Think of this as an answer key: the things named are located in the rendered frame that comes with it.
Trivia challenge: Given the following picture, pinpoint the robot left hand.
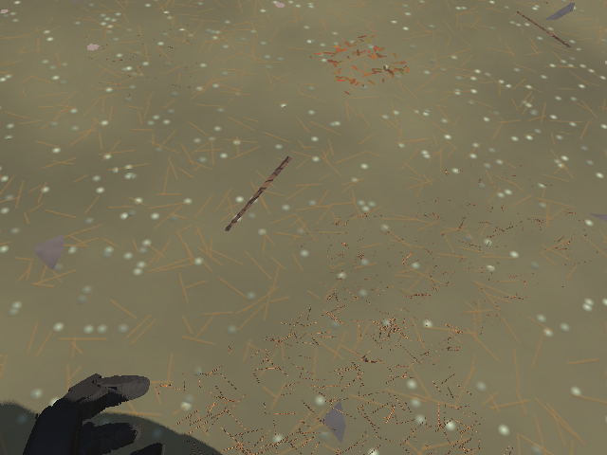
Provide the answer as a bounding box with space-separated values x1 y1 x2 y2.
23 373 165 455

